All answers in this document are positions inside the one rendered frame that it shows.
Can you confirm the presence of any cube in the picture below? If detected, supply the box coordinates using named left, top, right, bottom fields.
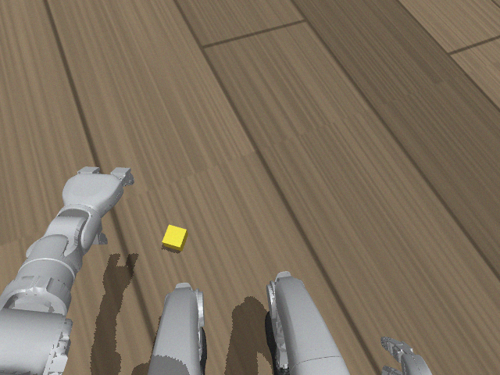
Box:
left=162, top=225, right=188, bottom=251

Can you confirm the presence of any right robot foot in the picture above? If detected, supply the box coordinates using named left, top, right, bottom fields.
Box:
left=265, top=311, right=290, bottom=375

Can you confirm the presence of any right robot hand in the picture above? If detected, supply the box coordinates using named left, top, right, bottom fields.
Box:
left=380, top=337, right=433, bottom=375

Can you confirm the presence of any left robot arm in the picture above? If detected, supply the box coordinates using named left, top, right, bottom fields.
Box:
left=0, top=204, right=102, bottom=375

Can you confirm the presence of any left robot hand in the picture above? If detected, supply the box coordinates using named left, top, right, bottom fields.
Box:
left=62, top=166, right=134, bottom=245

